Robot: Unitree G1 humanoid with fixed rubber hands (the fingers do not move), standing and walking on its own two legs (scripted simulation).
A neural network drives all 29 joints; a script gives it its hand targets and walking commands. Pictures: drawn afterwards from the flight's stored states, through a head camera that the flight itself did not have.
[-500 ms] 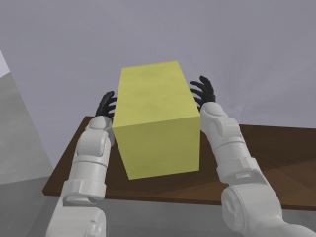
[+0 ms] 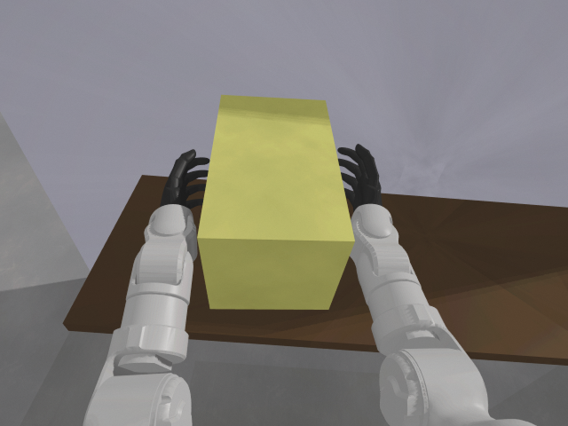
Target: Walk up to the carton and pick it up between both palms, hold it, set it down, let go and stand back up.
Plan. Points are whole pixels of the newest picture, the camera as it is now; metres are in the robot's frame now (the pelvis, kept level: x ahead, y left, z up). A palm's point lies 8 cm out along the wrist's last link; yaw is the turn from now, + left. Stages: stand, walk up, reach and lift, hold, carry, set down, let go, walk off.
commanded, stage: set down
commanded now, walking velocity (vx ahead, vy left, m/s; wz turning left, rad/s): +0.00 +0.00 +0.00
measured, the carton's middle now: (272, 196) +0.43 +0.02 +0.11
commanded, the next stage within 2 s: none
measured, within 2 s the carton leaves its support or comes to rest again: neither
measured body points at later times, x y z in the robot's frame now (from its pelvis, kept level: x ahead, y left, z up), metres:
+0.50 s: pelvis +0.00 +0.00 +0.00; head -0.01 +0.02 +0.45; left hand +0.39 +0.14 +0.11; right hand +0.41 -0.12 +0.13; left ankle +0.04 +0.09 -0.74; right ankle +0.02 -0.14 -0.74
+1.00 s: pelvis +0.02 -0.01 +0.00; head +0.04 +0.00 +0.45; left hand +0.41 +0.12 +0.07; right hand +0.42 -0.15 +0.09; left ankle +0.04 +0.09 -0.74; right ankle +0.02 -0.14 -0.74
